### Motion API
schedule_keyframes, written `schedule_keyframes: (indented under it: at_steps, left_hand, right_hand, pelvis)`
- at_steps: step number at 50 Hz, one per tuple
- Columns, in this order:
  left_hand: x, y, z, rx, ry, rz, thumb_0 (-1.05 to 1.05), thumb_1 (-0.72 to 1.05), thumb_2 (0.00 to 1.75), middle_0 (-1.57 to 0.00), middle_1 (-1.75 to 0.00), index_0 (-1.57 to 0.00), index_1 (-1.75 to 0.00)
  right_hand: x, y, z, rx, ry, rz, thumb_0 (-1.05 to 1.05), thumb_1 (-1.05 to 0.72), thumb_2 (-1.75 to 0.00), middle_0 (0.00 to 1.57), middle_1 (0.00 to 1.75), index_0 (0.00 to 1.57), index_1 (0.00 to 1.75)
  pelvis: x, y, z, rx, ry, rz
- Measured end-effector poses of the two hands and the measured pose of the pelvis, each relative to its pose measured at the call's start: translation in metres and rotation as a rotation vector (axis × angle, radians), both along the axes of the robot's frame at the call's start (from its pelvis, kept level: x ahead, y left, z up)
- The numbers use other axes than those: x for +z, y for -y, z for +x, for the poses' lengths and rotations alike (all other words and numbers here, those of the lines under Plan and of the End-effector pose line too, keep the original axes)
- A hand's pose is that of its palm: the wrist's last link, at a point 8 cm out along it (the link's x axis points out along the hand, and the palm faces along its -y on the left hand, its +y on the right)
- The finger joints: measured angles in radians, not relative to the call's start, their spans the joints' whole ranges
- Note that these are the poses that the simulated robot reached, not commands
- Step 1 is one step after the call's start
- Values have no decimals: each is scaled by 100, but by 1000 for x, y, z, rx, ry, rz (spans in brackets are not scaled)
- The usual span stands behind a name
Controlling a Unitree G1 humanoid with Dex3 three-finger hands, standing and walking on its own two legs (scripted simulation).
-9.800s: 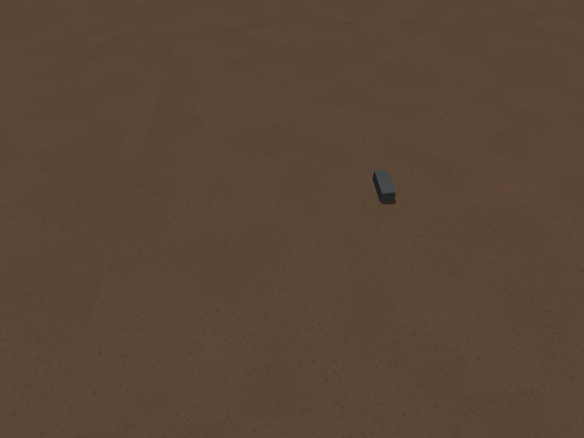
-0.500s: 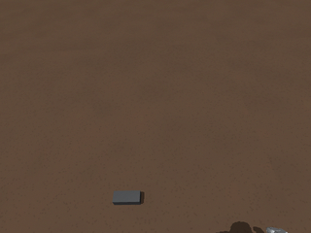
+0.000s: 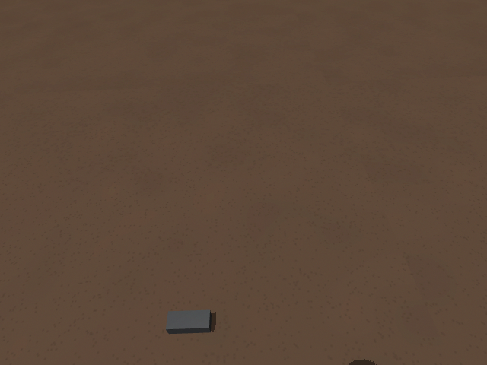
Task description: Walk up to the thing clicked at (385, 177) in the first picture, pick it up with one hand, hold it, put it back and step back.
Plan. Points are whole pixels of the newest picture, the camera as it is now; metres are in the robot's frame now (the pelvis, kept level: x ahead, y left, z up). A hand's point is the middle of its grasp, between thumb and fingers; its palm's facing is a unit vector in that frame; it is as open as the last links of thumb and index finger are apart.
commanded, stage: walk up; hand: left
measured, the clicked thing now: (189, 321) +0.43 +0.26 -0.75
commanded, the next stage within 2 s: stand in 0.34 s
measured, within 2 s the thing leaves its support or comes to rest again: neither
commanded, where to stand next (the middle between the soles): +0.05 +0.01 m, yaw +1 degrees
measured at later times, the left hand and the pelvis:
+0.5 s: hand out of the picture +0.08 +0.25 -0.15, palm faces -0.02 -0.94 -0.35, open 7.4 cm; pelvis +0.01 -0.01 +0.00, yaw +0 degrees
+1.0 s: hand out of the picture +0.08 +0.23 -0.15, palm faces -0.03 -0.94 -0.35, open 7.4 cm; pelvis +0.01 -0.02 +0.00, yaw +0 degrees
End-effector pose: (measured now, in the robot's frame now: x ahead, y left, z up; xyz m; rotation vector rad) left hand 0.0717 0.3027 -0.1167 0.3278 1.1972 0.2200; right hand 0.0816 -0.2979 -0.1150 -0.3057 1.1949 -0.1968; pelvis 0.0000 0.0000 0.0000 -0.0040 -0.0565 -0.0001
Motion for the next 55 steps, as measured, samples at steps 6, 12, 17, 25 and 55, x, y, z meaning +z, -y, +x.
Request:
schedule_keyframes:
  at_steps: [6, 12, 17, 25, 55]
  left_hand:
    - [3, -1, 0, 1, -10, 10, 0, 90, 89, -20, -30, -20, -30]
    - [4, 1, 1, 5, -16, 13, 0, 90, 89, -20, -30, -20, -30]
    - [4, 3, 3, 6, -21, 12, 0, 90, 89, -20, -30, -20, -30]
    - [0, 13, 6, -3, -34, -11, 0, 90, 89, -20, -30, -20, -30]
    - [1, 26, -1, -6, -48, -11, 0, 90, 89, -20, -30, -20, -30]
  right_hand:
    - [-3, 0, -4, -9, -16, 10, 1, -91, -90, 20, 30, 20, 30]
    - [-6, 0, -5, -12, -31, 15, 1, -91, -90, 20, 30, 20, 30]
    - [-7, 2, -5, -14, -41, 17, 1, -91, -90, 20, 30, 20, 30]
    - [-4, 4, 0, -4, -35, 8, 1, -91, -90, 20, 30, 20, 30]
    - [-5, 20, -5, 1, -53, 0, 0, -91, -90, 20, 30, 20, 30]
  pelvis:
    - [1, 1, 1, 2, -2, 0]
    - [1, 2, 3, 4, -6, 2]
    - [1, 3, 5, 7, -10, 2]
    - [2, 8, 8, 5, -15, 4]
    - [3, 21, 8, 5, -18, 4]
